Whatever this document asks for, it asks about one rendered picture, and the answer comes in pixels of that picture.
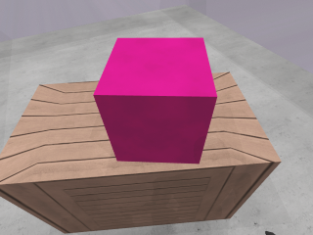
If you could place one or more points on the carton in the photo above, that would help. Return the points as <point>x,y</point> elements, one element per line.
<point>156,98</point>

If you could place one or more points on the pedestal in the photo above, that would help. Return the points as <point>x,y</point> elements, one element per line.
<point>59,165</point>

